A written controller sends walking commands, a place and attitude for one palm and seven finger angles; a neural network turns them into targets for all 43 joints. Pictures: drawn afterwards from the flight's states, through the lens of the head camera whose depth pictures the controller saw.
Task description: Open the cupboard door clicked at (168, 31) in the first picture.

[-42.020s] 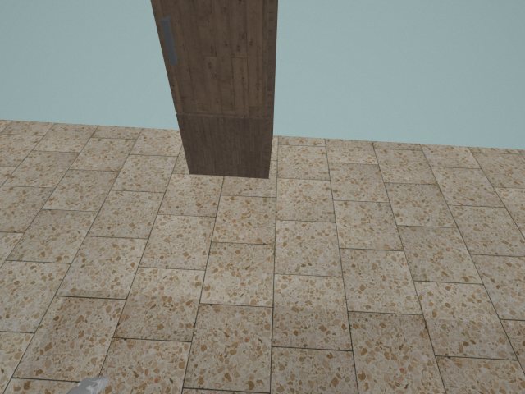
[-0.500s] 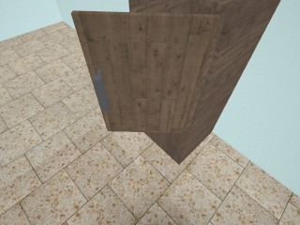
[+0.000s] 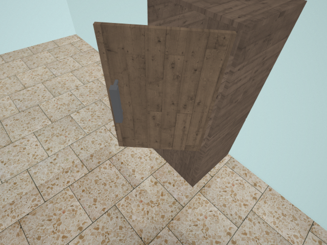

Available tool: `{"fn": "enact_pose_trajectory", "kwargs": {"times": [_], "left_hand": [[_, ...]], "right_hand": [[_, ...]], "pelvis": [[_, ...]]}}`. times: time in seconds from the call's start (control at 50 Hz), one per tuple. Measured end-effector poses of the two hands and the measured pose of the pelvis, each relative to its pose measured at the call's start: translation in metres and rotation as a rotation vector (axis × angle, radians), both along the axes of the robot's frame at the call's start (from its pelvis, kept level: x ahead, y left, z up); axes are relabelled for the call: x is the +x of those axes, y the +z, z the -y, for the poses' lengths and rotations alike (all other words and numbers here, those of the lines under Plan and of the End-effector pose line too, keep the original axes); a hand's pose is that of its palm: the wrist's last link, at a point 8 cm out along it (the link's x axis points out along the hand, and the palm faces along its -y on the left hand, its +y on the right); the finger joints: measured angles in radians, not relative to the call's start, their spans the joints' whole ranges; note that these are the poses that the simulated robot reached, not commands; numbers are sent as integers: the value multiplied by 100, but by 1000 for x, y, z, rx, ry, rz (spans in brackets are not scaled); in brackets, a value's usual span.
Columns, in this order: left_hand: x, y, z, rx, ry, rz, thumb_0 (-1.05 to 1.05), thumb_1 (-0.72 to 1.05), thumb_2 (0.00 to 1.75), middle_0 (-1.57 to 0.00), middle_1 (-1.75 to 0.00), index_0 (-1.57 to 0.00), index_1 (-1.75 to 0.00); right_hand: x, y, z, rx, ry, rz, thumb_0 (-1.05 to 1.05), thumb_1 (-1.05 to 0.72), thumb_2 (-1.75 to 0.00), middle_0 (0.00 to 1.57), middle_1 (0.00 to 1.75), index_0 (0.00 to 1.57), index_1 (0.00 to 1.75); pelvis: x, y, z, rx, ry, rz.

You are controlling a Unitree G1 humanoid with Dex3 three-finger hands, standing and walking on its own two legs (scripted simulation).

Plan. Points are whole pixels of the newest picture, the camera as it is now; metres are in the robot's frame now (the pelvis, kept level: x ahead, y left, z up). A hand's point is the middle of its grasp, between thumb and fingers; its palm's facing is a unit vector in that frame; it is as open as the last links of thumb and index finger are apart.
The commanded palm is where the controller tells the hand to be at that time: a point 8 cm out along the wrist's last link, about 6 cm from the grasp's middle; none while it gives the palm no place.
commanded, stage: look again from close up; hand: left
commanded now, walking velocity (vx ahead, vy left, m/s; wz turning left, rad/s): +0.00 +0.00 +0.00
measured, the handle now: (117, 101) +0.59 +0.21 -0.02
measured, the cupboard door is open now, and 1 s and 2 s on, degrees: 45 45 45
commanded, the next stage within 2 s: shuffle to correct the standing spot in 0.54 s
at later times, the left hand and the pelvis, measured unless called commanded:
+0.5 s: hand out of the picture +0.02 +0.19 -0.17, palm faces +0.02 -0.97 -0.23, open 7.4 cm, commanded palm none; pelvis +0.01 +0.01 +0.00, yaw +0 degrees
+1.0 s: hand out of the picture +0.04 +0.17 -0.18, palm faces +0.02 -0.98 -0.18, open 7.3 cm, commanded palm none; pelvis +0.04 +0.00 +0.00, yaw +0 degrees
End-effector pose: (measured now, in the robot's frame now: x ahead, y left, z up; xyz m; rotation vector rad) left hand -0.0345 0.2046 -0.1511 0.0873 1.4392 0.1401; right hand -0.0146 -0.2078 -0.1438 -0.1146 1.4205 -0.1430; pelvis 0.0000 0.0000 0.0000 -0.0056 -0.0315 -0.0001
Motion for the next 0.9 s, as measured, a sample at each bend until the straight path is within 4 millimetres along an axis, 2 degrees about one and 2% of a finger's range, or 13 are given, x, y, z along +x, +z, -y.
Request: {"fn": "enact_pose_trajectory", "kwargs": {"times": [0.08,0.16,0.3,0.4,0.64,0.9], "left_hand": [[-14,-2,3,-5,-4,-33,0,91,90,-20,-30,-20,-30],[-16,-3,-6,10,-10,-35,0,91,90,-20,-30,-20,-30],[8,5,-32,77,-11,38,0,91,90,-20,-30,-20,-30],[28,10,-39,99,-24,82,0,91,90,-20,-30,-20,-30],[63,8,-25,63,-54,106,0,91,90,-20,-30,-20,-30],[72,3,-13,39,-42,67,1,92,90,-20,-30,-20,-30]], "right_hand": [[-3,-3,-5,6,9,-5,1,-91,-90,20,29,20,30],[2,-11,-9,13,19,32,1,-91,-90,20,29,20,30],[15,-17,-12,20,24,80,2,-92,-90,20,29,20,30],[26,-15,-6,12,28,99,2,-92,-90,20,29,20,30],[46,-2,12,-25,38,100,1,-91,-90,20,29,20,30],[57,-1,14,-30,38,54,1,-92,-90,20,29,20,30]], "pelvis": [[-3,-3,-3,-9,1,-3],[-4,-8,-11,-12,8,-3],[1,-9,-19,4,6,-4],[6,-7,-18,13,-1,-10],[19,-2,-8,13,-7,-18],[38,-1,0,8,-5,-13]]}}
